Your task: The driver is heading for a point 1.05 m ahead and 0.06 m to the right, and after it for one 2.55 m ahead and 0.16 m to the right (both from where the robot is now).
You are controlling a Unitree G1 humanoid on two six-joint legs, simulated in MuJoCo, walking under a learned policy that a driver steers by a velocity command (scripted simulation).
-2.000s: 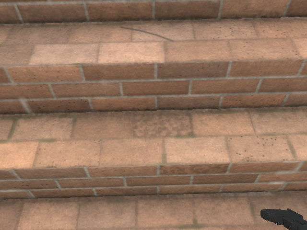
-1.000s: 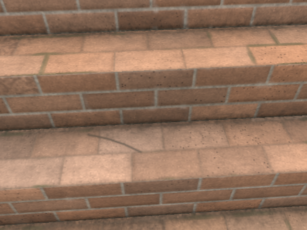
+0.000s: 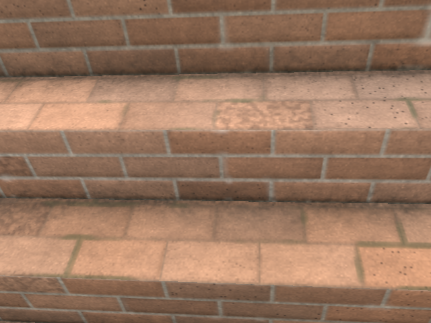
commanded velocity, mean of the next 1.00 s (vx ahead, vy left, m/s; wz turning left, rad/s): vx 0.50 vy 0.00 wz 0.01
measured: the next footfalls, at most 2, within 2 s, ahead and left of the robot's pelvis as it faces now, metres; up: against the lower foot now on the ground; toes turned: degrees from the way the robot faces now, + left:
right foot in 0.38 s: +0.27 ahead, -0.31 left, +0.22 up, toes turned -25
left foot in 1.12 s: +0.49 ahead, -0.32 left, +0.44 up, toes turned +7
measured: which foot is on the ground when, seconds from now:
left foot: down 0.00-0.44, up 0.46-1.00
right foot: up 0.00-0.36, down 0.38-1.00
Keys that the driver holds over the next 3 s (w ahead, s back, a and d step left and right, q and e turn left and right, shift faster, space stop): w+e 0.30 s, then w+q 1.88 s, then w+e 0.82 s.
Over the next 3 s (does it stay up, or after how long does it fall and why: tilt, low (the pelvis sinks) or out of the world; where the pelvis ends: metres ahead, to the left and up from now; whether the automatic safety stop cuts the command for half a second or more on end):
stays up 0.54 -0.41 0.52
